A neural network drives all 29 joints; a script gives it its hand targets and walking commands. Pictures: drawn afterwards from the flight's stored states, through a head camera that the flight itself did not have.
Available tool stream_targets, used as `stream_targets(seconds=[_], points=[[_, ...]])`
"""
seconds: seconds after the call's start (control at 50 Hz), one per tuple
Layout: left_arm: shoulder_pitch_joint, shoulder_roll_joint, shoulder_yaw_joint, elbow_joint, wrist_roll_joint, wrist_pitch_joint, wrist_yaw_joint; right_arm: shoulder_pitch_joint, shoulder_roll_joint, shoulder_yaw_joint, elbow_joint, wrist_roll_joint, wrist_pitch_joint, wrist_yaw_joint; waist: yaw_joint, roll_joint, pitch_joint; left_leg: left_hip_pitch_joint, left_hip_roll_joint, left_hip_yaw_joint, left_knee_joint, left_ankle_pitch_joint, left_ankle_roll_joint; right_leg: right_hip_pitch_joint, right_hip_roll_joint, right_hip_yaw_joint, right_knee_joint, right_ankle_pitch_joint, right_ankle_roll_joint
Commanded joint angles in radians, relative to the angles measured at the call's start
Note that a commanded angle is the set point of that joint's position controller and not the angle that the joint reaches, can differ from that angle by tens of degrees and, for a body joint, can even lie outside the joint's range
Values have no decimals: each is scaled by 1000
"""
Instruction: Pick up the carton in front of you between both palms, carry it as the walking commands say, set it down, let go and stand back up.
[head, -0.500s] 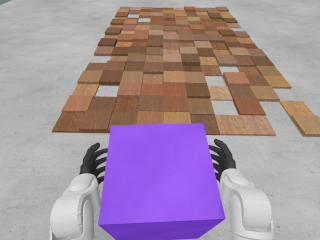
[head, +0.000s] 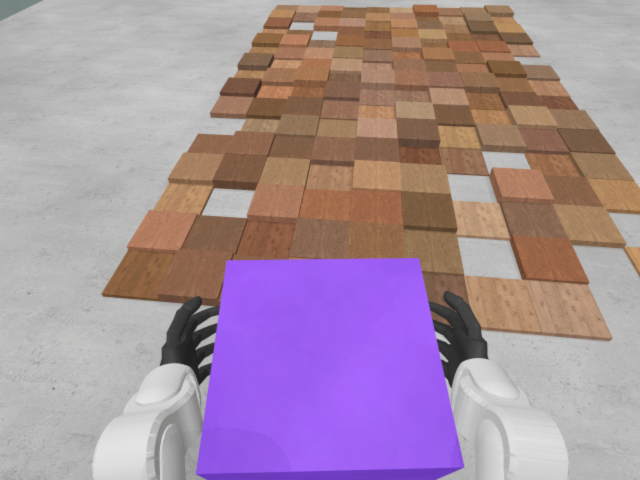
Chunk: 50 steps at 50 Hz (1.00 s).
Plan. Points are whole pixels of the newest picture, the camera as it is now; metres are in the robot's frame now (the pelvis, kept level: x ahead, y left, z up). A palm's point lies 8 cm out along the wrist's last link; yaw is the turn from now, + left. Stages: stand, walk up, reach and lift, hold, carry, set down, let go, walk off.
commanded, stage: carry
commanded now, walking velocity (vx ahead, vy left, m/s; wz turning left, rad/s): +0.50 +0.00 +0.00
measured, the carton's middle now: (323, 387) +0.23 +0.01 +0.02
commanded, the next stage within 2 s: none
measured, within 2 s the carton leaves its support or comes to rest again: neither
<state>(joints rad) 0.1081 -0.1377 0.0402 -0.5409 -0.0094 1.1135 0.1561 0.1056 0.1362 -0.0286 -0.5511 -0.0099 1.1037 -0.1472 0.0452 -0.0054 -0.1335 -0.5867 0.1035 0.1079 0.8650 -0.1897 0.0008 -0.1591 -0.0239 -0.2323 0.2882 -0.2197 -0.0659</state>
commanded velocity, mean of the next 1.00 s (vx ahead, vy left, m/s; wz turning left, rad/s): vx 0.50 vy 0.00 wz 0.00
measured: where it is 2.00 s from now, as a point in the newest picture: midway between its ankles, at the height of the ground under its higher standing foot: (340, 222)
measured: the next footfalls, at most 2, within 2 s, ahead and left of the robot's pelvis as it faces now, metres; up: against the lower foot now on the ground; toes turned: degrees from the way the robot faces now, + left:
left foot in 0.24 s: +0.35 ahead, +0.12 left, +0.00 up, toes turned +10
right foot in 0.74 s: +0.67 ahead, -0.09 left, +0.00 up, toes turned -10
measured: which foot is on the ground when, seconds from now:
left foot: up 0.00-0.22, down 0.24-0.76, up 0.78-1.00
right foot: down 0.00-0.26, up 0.28-0.72, down 0.74-1.00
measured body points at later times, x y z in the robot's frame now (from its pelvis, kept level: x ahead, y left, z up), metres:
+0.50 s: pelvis +0.33 +0.04 +0.00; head +0.33 +0.05 +0.45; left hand +0.63 +0.17 +0.11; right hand +0.59 -0.14 +0.12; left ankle +0.31 +0.11 -0.75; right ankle +0.36 -0.11 -0.68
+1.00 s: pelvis +0.65 -0.03 -0.02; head +0.74 -0.04 +0.42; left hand +1.02 +0.13 +0.07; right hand +1.02 -0.19 +0.07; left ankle +0.67 +0.11 -0.64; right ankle +0.63 -0.08 -0.75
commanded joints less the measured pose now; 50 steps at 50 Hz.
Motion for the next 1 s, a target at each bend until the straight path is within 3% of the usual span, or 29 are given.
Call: stream_targets(seconds=[0.0,0.14,0.18,0.2,0.22,0.24,0.26,0.28,0.32,0.34,0.36,0.42,0.52,0.62,0.64,0.68,0.7,0.72,0.74,0.76,0.78,0.82,0.86,0.98], points=[[-335,-603,-578,-124,-192,-11,-63,-270,637,527,-62,114,-3,8,-33,-116,-54,-90,-1,32,-148,88,-6,169,-233,189,-158,138,-55],[-340,-559,-523,-131,-155,18,-26,-332,595,534,-112,158,31,-1,-29,-151,61,-5,-32,124,-321,135,32,201,-223,95,-113,344,-41],[-384,-561,-536,-180,-174,17,-15,-358,588,529,-145,181,30,-3,-42,-147,11,171,-77,171,-338,85,48,188,-215,45,41,547,-25],[-394,-551,-542,-205,-184,19,-9,-350,581,525,-151,191,30,-5,-58,-112,-48,344,-131,223,-374,45,50,144,-175,-12,205,619,-2],[-404,-535,-545,-227,-188,22,-3,-342,570,518,-158,196,31,-7,-74,-48,-140,569,-96,170,-374,7,48,26,-137,-16,409,511,24],[-413,-521,-548,-256,-194,29,1,-348,546,507,-168,196,31,-10,-82,170,-237,781,166,-291,-477,-231,158,-236,-58,0,722,285,72],[-426,-519,-556,-271,-205,34,2,-356,543,508,-161,205,32,-12,-78,355,-273,886,317,-644,-641,-157,260,-461,71,88,962,-206,83],[-458,-530,-560,-260,-211,33,3,-394,556,515,-189,222,35,-9,-79,247,-262,856,328,-578,-627,-12,264,-523,5,202,1098,-244,54],[-513,-567,-542,-234,-204,28,0,-476,584,529,-194,234,30,-3,-75,63,-232,705,280,-395,-600,106,212,-527,-83,235,1060,-158,16],[-527,-573,-527,-211,-197,23,2,-517,585,537,-197,242,28,-2,-68,34,-211,618,251,-315,-622,69,176,-488,-108,247,974,-110,13],[-549,-572,-516,-187,-186,20,6,-553,574,533,-184,244,27,-1,-64,42,-205,567,226,-243,-636,16,153,-450,-106,228,919,-78,14],[-616,-502,-459,-96,-140,21,37,-638,487,490,-107,241,32,-14,-65,103,-162,516,184,-136,-677,-53,158,-465,-92,171,751,-21,29],[-780,-441,-383,85,-108,31,73,-767,430,393,99,185,34,-57,-94,121,-80,562,144,-51,-680,95,170,-539,-74,105,475,110,44],[-960,-491,-334,222,-110,22,72,-945,499,352,240,157,25,-72,-93,138,-31,603,126,0,-619,217,141,-485,-42,77,330,183,4],[-997,-504,-326,246,-109,17,70,-982,518,349,265,154,21,-72,-84,145,-35,618,127,6,-588,258,132,-457,-34,71,312,181,-8],[-1050,-525,-305,304,-106,3,64,-1058,555,346,308,149,10,-72,-23,140,-117,591,105,74,-387,489,104,-237,29,15,297,130,-27],[-1069,-531,-294,340,-102,-6,63,-1084,568,343,329,144,4,-74,16,79,-197,541,54,127,-174,522,72,-41,84,-26,253,90,-22],[-1081,-540,-285,359,-101,-16,63,-1127,568,336,337,143,-3,-79,61,-30,-276,381,18,116,85,330,51,170,2,90,236,14,-16],[-1126,-524,-276,375,-98,-27,67,-1136,596,332,357,135,-5,-82,20,-264,-335,121,-107,62,342,-123,17,318,-281,619,128,-25,-118],[-1162,-563,-287,381,-121,-37,66,-1160,607,311,359,131,-14,-84,23,-317,-372,-75,-167,-64,525,-331,22,433,-338,838,19,-36,-204],[-1197,-605,-309,353,-150,-50,58,-1188,630,308,355,133,-25,-84,13,-267,-374,-138,-103,-130,603,-304,55,431,-332,762,65,45,-199],[-1265,-696,-361,304,-191,-82,37,-1231,691,301,345,140,-55,-76,6,-83,-342,-173,-53,-129,562,-225,69,349,-280,577,141,284,-153],[-1292,-731,-395,261,-208,-112,27,-1222,702,301,333,130,-84,-70,6,-83,-382,-168,-35,-116,505,-178,62,348,-263,492,142,349,-133],[-1172,-672,-435,187,-209,-148,30,-1108,653,335,282,118,-125,-69,38,-104,-357,-401,-36,-41,430,-157,51,473,-236,390,183,557,-156]])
